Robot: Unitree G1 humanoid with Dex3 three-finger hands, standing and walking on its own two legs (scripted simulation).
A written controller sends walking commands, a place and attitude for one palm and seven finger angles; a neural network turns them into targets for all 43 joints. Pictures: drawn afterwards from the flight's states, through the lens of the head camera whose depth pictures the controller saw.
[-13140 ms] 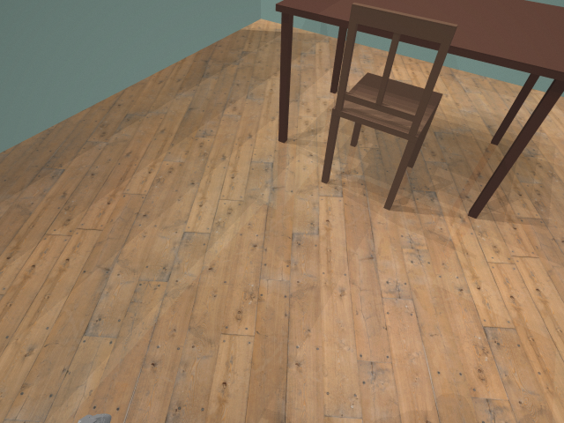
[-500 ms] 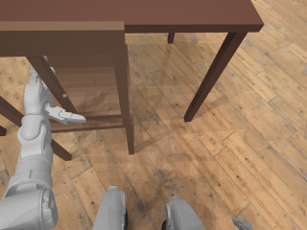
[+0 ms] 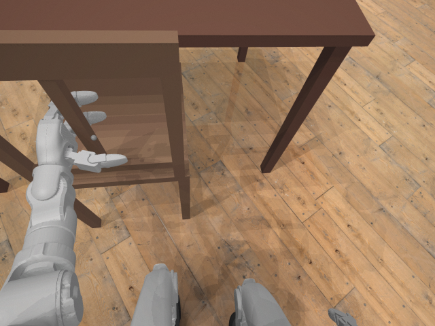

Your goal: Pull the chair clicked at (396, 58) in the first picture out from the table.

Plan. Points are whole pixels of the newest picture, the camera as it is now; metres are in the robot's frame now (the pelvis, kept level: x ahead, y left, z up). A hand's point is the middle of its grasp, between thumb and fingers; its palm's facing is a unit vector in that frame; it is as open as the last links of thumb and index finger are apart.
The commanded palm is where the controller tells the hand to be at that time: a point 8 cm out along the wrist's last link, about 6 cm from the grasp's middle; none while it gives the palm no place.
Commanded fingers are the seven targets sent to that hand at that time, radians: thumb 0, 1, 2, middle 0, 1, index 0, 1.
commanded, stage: hook a spindle and tug to test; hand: left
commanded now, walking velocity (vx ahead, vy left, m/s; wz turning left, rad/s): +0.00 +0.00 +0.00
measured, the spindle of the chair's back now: (83, 129) +0.46 +0.25 +0.02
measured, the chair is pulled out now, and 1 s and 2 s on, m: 0.00 0.04 0.17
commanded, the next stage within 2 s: step backward, pulling the chair out in 0.98 s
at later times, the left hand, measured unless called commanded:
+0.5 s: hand (92, 139) +0.43 +0.22 +0.03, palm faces +0.12 -0.99 -0.01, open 5.2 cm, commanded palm +0.39 +0.26 +0.03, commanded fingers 0.00 0.90 0.90 -0.50 -1.45 -0.50 -1.45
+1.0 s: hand (94, 158) +0.39 +0.21 +0.03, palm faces +0.12 -0.99 -0.01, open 5.3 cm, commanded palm +0.37 +0.25 +0.03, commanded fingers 0.00 0.90 0.90 -0.50 -1.45 -0.50 -1.45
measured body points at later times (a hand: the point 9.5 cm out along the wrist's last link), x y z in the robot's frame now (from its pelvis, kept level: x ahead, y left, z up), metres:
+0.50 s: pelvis +0.01 +0.00 +0.01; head +0.13 +0.03 +0.44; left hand +0.42 +0.27 +0.03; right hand +0.09 -0.26 -0.11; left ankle +0.06 +0.11 -0.61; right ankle -0.01 -0.13 -0.61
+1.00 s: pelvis +0.02 +0.01 +0.01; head +0.14 +0.03 +0.45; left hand +0.38 +0.26 +0.03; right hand +0.14 -0.25 -0.10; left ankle +0.06 +0.11 -0.61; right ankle -0.01 -0.13 -0.61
